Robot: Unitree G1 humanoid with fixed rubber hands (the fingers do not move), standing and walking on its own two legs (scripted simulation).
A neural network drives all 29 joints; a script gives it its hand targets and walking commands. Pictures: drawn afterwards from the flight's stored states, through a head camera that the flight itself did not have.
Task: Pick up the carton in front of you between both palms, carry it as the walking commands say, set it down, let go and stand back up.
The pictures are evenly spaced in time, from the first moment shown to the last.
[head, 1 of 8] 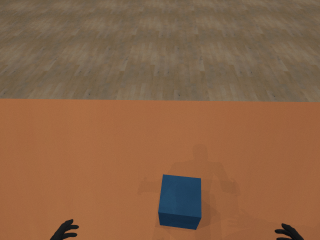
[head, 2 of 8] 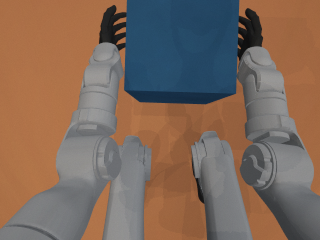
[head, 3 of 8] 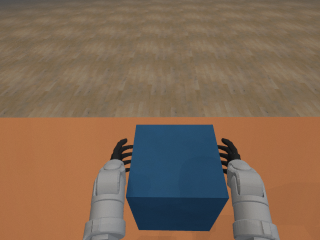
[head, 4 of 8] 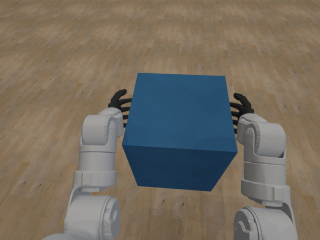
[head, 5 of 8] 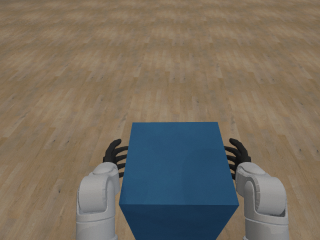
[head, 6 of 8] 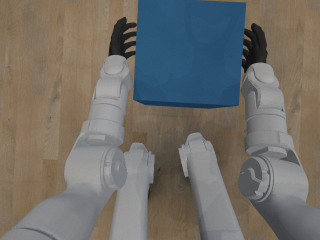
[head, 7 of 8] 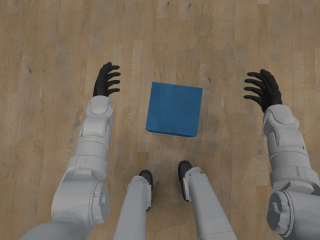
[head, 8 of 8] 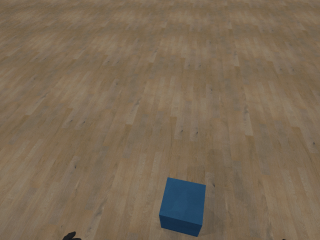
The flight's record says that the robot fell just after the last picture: no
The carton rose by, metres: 0.69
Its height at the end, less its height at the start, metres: -0.14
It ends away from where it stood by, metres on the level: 3.01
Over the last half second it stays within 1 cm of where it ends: yes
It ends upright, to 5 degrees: yes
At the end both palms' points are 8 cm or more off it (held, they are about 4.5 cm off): yes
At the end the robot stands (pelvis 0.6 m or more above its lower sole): yes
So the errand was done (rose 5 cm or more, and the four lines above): yes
